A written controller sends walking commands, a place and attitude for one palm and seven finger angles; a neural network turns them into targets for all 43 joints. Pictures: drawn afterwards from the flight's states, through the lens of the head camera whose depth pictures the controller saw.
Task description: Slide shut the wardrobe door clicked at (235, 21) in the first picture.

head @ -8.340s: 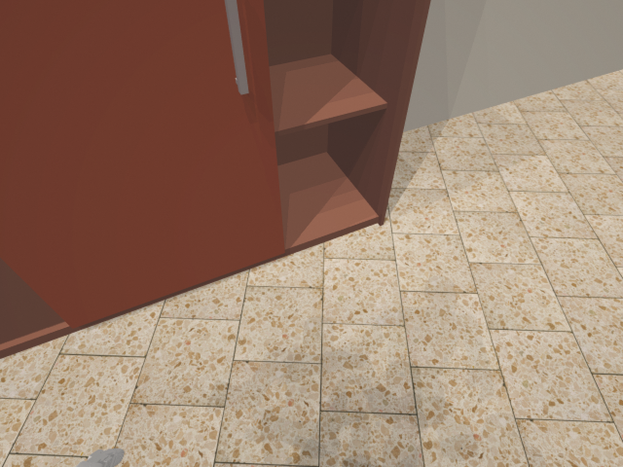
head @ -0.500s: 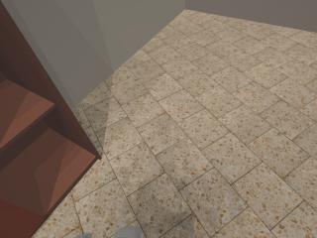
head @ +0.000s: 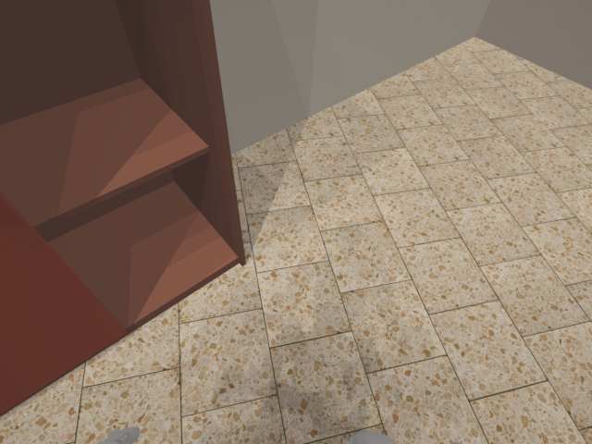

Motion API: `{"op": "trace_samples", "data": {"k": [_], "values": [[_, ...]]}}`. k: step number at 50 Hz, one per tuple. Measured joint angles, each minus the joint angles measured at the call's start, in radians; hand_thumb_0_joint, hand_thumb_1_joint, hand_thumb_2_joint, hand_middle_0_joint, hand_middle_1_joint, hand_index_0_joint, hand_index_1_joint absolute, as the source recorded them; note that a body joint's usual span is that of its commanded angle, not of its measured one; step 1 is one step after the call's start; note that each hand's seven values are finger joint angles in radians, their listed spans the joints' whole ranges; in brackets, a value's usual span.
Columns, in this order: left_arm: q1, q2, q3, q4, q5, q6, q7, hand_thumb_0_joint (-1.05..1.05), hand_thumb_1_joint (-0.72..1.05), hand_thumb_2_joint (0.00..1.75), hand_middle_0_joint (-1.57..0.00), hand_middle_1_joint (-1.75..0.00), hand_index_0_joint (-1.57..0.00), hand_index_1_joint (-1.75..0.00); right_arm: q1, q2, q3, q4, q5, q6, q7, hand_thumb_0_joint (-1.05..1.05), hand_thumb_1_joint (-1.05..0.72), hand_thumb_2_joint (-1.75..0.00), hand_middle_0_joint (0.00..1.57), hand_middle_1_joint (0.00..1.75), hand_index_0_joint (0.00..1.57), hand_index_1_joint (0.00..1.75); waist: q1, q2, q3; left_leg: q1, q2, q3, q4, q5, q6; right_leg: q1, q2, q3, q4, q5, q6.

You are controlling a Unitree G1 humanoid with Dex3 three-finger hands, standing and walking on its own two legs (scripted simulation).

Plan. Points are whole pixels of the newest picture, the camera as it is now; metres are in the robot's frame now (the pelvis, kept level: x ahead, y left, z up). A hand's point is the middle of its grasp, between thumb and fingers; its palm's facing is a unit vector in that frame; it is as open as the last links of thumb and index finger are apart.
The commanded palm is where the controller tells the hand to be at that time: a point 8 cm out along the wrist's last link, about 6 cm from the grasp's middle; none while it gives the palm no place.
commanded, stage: turn to face it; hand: left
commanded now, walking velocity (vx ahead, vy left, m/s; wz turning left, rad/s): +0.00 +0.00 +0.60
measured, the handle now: out of the picture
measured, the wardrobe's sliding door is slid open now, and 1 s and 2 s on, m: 0.45 0.45 0.45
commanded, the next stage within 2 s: take the last steps up to it in 1.12 s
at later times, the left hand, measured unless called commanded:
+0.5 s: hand out of the picture +0.00 +0.18 -0.15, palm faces +0.31 -0.91 -0.28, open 7.4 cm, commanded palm none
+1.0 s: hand out of the picture -0.03 +0.21 -0.15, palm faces +0.55 -0.79 -0.28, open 7.4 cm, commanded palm none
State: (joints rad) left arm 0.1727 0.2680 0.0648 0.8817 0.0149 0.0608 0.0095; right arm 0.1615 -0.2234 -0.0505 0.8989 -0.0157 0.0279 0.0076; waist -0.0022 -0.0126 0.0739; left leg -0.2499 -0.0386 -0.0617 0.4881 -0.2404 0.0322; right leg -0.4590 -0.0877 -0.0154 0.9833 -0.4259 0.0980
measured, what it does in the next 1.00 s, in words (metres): steps on the spot, turning left: right foot, then left foot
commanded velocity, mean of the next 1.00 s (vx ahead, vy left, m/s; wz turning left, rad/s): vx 0.00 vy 0.00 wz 0.51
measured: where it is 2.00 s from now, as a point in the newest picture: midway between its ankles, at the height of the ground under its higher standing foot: outside the picture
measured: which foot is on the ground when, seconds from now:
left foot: down 0.00-0.16, up 0.18-0.58, down 0.60-1.00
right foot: up 0.00-0.14, down 0.16-0.58, up 0.60-1.00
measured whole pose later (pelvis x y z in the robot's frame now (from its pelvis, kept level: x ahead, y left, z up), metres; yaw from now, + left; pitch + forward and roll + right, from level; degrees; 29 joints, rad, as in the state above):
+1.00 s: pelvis -0.01 -0.02 +0.00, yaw +33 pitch -1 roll +1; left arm 0.16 0.22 0.04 0.89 0.01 0.05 0.02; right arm 0.20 -0.21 -0.05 0.93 -0.02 0.04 0.00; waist -0.02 0.02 0.06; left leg -0.24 -0.07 -0.10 0.49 -0.23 0.02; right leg -0.35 -0.04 -0.02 0.76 -0.41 0.07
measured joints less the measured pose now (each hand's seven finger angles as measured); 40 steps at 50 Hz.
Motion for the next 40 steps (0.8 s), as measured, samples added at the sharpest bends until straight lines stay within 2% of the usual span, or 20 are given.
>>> {"op": "trace_samples", "data": {"k": [4, 7, 8, 9, 11, 14, 16, 20, 26, 28, 29, 30, 32, 33, 36, 40], "values": [[-0.032, -0.022, -0.011, -0.026, -0.005, -0.007, 0.003, 0.01, 0.91, 0.9, -0.2, -0.3, -0.2, -0.3, 0.024, -0.001, -0.008, 0.008, -0.003, 0.009, 0.001, 0.01, -0.91, -0.9, 0.2, 0.3, 0.2, 0.3, -0.022, 0.023, -0.006, -0.011, -0.015, -0.046, 0.017, -0.003, -0.015, 0.056, 0.033, 0.004, -0.147, -0.007, -0.007], [-0.039, -0.036, -0.023, -0.05, -0.009, -0.026, 0.003, 0.01, 0.91, 0.9, -0.2, -0.3, -0.2, -0.3, 0.044, -0.008, -0.017, 0.013, 0.0, 0.019, 0.001, 0.01, -0.91, -0.9, 0.2, 0.3, 0.2, 0.3, -0.031, 0.041, -0.014, -0.04, -0.03, -0.079, 0.068, -0.023, -0.035, 0.145, 0.056, -0.009, -0.35, 0.087, -0.018], [-0.037, -0.043, -0.026, -0.057, -0.005, -0.037, 0.004, 0.01, 0.9, 0.9, -0.2, -0.3, -0.2, -0.3, 0.051, -0.014, -0.022, 0.014, 0.004, 0.022, 0.002, 0.01, -0.91, -0.9, 0.2, 0.3, 0.2, 0.3, -0.03, 0.051, -0.017, -0.059, -0.034, -0.089, 0.106, -0.039, -0.041, 0.166, 0.06, -0.019, -0.401, 0.131, -0.055], [-0.038, -0.053, -0.032, -0.059, 0.0, -0.044, 0.006, 0.01, 0.9, 0.9, -0.2, -0.3, -0.2, -0.3, 0.052, -0.022, -0.03, 0.018, 0.006, 0.026, 0.001, 0.01, -0.91, -0.9, 0.2, 0.3, 0.2, 0.3, -0.032, 0.069, -0.013, -0.088, -0.035, -0.091, 0.182, -0.114, -0.048, 0.166, 0.062, -0.036, -0.392, 0.138, -0.087], [-0.028, -0.07, -0.042, -0.062, 0.002, -0.049, 0.008, 0.01, 0.9, 0.9, -0.2, -0.3, -0.2, -0.3, 0.059, -0.035, -0.042, 0.026, 0.003, 0.038, 0.002, 0.01, -0.91, -0.9, 0.2, 0.3, 0.2, 0.3, -0.036, 0.082, -0.012, -0.157, -0.041, -0.06, 0.395, -0.222, -0.056, 0.179, 0.046, -0.066, -0.382, 0.122, -0.114], [-0.003, -0.085, -0.046, -0.055, 0.005, -0.044, 0.011, 0.01, 0.9, 0.9, -0.2, -0.3, -0.21, -0.3, 0.062, -0.048, -0.051, 0.038, -0.002, 0.051, 0.013, 0.01, -0.91, -0.9, 0.2, 0.3, 0.2, 0.29, -0.037, 0.083, -0.012, -0.228, -0.014, -0.001, 0.634, -0.189, -0.071, 0.217, 0.022, -0.097, -0.42, 0.128, -0.116], [0.011, -0.088, -0.046, -0.044, 0.008, -0.041, 0.013, 0.01, 0.9, 0.9, -0.2, -0.3, -0.21, -0.3, 0.064, -0.05, -0.052, 0.041, -0.003, 0.054, 0.019, 0.01, -0.91, -0.9, 0.2, 0.3, 0.2, 0.29, -0.039, 0.074, -0.011, -0.24, 0.013, 0.024, 0.68, -0.16, -0.083, 0.236, 0.006, -0.119, -0.442, 0.136, -0.114], [0.033, -0.083, -0.043, -0.024, 0.011, -0.039, 0.013, 0.01, 0.9, 0.9, -0.2, -0.3, -0.21, -0.3, 0.059, -0.044, -0.048, 0.048, -0.002, 0.062, 0.024, 0.01, -0.91, -0.9, 0.19, 0.3, 0.2, 0.29, -0.033, 0.047, -0.002, -0.212, 0.054, 0.053, 0.604, -0.165, -0.099, 0.257, -0.027, -0.164, -0.465, 0.142, -0.11], [0.063, -0.053, -0.031, 0.0, 0.017, -0.033, 0.007, 0.01, 0.9, 0.9, -0.2, -0.3, -0.21, -0.3, 0.019, -0.035, -0.031, 0.046, 0.005, 0.055, 0.024, 0.01, -0.91, -0.9, 0.19, 0.3, 0.2, 0.29, 0.0, 0.008, 0.02, -0.117, 0.071, 0.108, 0.346, -0.206, -0.089, 0.246, -0.074, -0.231, -0.434, 0.124, -0.085], [0.075, -0.036, -0.022, 0.009, 0.015, -0.028, 0.005, 0.01, 0.9, 0.9, -0.2, -0.3, -0.21, -0.3, 0.007, -0.033, -0.025, 0.034, 0.006, 0.043, 0.022, 0.01, -0.91, -0.9, 0.19, 0.3, 0.2, 0.29, 0.007, -0.005, 0.021, -0.066, 0.065, 0.13, 0.223, -0.16, -0.079, 0.234, -0.094, -0.254, -0.396, 0.105, -0.069], [0.085, -0.028, -0.018, 0.011, 0.011, -0.024, 0.004, 0.01, 0.9, 0.9, -0.2, -0.3, -0.21, -0.3, 0.005, -0.035, -0.021, 0.024, 0.006, 0.034, 0.023, 0.01, -0.91, -0.9, 0.19, 0.3, 0.2, 0.29, 0.01, -0.008, 0.016, -0.032, 0.063, 0.137, 0.139, -0.099, -0.07, 0.219, -0.104, -0.263, -0.36, 0.087, -0.059], [0.093, -0.018, -0.011, 0.014, 0.006, -0.017, 0.002, 0.01, 0.9, 0.9, -0.2, -0.3, -0.21, -0.3, 0.001, -0.036, -0.021, 0.014, 0.003, 0.022, 0.023, 0.01, -0.91, -0.9, 0.19, 0.3, 0.2, 0.29, 0.01, -0.012, 0.011, -0.029, 0.058, 0.129, 0.11, -0.036, -0.044, 0.189, -0.111, -0.253, -0.295, 0.057, -0.049], [0.087, 0.006, -0.001, 0.032, 0.005, 0.008, 0.006, 0.01, 0.9, 0.9, -0.2, -0.3, -0.21, -0.3, -0.012, -0.023, -0.015, 0.008, 0.003, 0.006, 0.019, 0.01, -0.91, -0.9, 0.19, 0.3, 0.2, 0.29, 0.018, -0.037, 0.018, -0.049, 0.039, 0.124, 0.156, -0.07, -0.008, 0.113, -0.096, -0.157, -0.116, -0.082, -0.036], [0.082, 0.011, 0.003, 0.042, 0.004, 0.018, 0.009, 0.01, 0.9, 0.9, -0.2, -0.3, -0.2, -0.3, -0.013, -0.019, -0.011, 0.004, 0.002, 0.0, 0.014, 0.01, -0.91, -0.9, 0.19, 0.3, 0.2, 0.29, 0.018, -0.038, 0.017, -0.049, 0.036, 0.116, 0.156, -0.085, 0.001, 0.078, -0.077, -0.119, -0.034, -0.108, -0.033], [0.064, 0.016, 0.008, 0.056, 0.002, 0.021, 0.004, 0.01, 0.91, 0.9, -0.2, -0.3, -0.2, -0.3, -0.006, -0.01, -0.002, 0.002, -0.001, -0.005, -0.002, 0.01, -0.91, -0.9, 0.2, 0.3, 0.2, 0.29, 0.014, -0.029, 0.009, -0.026, 0.024, 0.083, 0.095, -0.063, 0.003, 0.006, -0.039, -0.056, 0.108, -0.054, -0.026], [0.039, 0.007, 0.002, 0.041, 0.0, 0.006, 0.0, 0.01, 0.91, 0.9, -0.2, -0.3, -0.2, -0.3, 0.004, -0.002, 0.007, 0.008, 0.0, -0.005, -0.008, 0.0, -0.91, -0.9, 0.2, 0.3, 0.2, 0.3, 0.011, -0.013, 0.004, 0.009, 0.006, 0.044, 0.011, -0.009, 0.011, -0.018, -0.016, -0.021, 0.099, 0.007, -0.015]]}}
